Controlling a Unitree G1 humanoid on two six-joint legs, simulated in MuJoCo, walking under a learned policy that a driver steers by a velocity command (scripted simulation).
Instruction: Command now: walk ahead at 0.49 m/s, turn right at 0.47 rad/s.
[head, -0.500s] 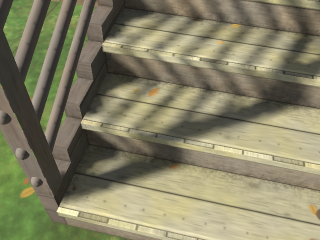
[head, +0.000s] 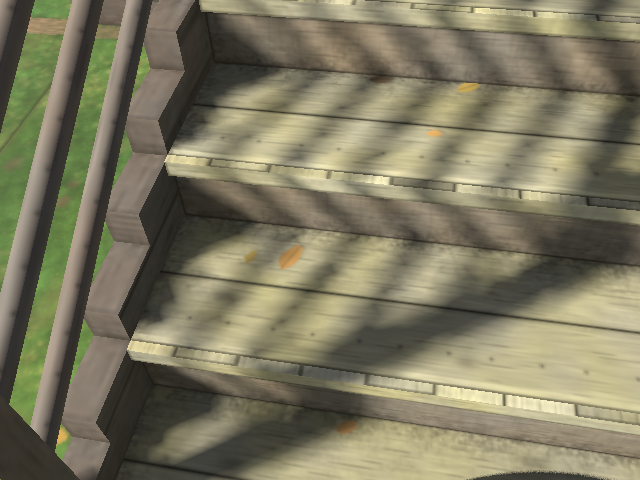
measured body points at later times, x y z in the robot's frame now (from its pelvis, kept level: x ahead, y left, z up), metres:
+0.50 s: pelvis +0.28 +0.08 +0.11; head +0.30 +0.09 +0.56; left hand +0.52 +0.28 +0.01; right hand +0.29 -0.18 -0.02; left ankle +0.35 +0.16 -0.58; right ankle +0.21 -0.03 -0.39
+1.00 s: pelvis +0.54 -0.09 +0.21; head +0.61 -0.09 +0.66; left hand +0.83 -0.01 +0.10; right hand +0.42 -0.31 +0.09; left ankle +0.43 +0.14 -0.37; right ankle +0.62 -0.18 -0.41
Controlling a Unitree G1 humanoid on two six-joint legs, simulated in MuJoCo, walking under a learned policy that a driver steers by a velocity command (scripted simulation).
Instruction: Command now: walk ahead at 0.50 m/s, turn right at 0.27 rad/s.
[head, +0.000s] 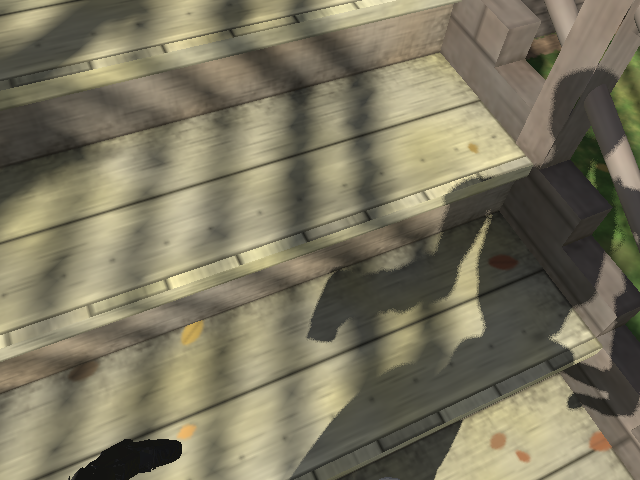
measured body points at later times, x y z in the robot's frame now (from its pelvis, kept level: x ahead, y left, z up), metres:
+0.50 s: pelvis +0.32 +0.01 +0.16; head +0.33 -0.02 +0.61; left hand +0.20 +0.22 +0.03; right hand +0.55 -0.12 +0.06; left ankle +0.40 +0.04 -0.46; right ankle +0.15 -0.04 -0.56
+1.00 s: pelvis +0.63 +0.01 +0.33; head +0.68 +0.03 +0.78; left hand +0.85 +0.22 +0.27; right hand +0.65 -0.24 +0.20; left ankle +0.43 +0.06 -0.30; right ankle +0.79 -0.06 -0.29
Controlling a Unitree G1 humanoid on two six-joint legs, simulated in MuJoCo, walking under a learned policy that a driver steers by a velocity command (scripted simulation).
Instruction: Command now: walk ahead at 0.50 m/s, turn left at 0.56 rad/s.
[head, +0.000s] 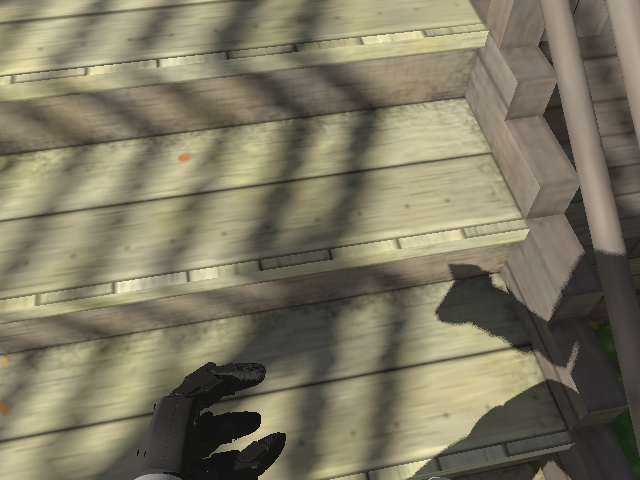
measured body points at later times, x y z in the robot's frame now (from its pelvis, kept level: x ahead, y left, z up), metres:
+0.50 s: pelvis +0.28 +0.11 +0.12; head +0.33 +0.12 +0.57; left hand +0.18 +0.36 -0.01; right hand +0.59 +0.02 +0.06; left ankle +0.42 +0.25 -0.46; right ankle +0.15 -0.12 -0.60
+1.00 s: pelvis +0.55 +0.25 +0.30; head +0.58 +0.30 +0.75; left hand +0.79 +0.44 +0.26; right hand +0.54 +0.03 +0.18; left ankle +0.42 +0.25 -0.45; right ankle +0.73 +0.25 -0.22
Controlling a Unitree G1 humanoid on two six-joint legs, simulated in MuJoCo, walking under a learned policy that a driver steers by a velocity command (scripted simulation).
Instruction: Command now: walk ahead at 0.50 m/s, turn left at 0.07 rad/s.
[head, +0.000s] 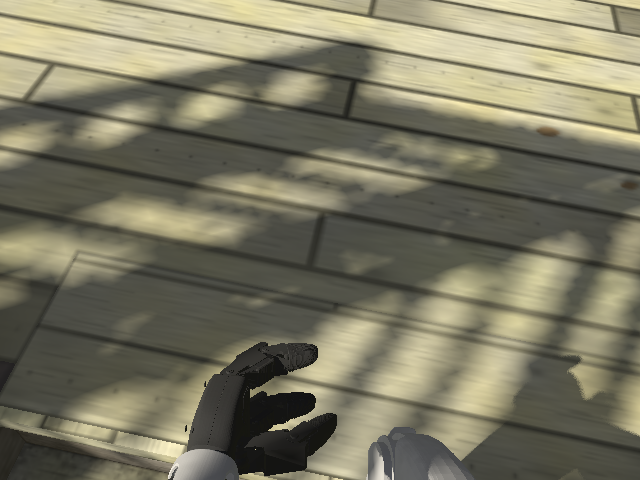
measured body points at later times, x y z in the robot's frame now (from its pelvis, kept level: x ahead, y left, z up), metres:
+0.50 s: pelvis +0.31 +0.03 +0.16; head +0.37 +0.02 +0.60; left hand +0.22 +0.25 +0.03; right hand +0.62 -0.08 +0.14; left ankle +0.49 +0.14 -0.41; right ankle +0.15 -0.06 -0.59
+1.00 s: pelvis +0.61 -0.01 +0.30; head +0.62 -0.01 +0.75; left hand +0.90 +0.12 +0.23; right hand +0.51 -0.26 +0.17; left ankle +0.51 +0.15 -0.43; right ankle +0.71 -0.14 -0.40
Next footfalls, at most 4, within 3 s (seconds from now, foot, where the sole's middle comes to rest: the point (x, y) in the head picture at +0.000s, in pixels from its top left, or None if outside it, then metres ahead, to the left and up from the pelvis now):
0.06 right None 0.19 -0.06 -0.63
0.52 left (201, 374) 0.54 0.15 -0.47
1.04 right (362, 270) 0.75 -0.15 -0.47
1.54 left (360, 142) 1.10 -0.19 -0.47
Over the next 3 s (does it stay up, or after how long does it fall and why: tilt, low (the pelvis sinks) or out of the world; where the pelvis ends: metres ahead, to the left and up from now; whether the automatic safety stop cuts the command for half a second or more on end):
stays up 1.36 -0.44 0.30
